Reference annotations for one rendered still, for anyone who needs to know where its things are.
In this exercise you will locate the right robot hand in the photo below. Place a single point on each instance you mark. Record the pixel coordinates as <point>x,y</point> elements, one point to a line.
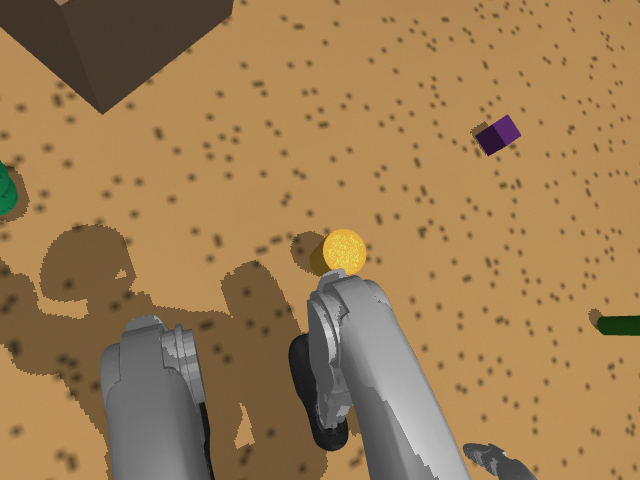
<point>497,463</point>

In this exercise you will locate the left robot foot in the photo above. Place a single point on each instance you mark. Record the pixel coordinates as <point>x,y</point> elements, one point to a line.
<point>207,439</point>

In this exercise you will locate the right robot foot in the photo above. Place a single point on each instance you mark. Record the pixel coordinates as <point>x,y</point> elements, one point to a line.
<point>305,385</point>

